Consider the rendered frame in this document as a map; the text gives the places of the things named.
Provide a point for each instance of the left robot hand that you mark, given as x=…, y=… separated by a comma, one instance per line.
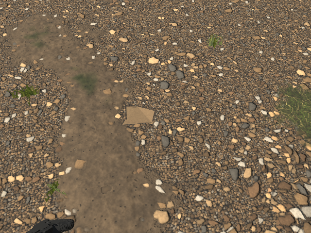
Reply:
x=53, y=226

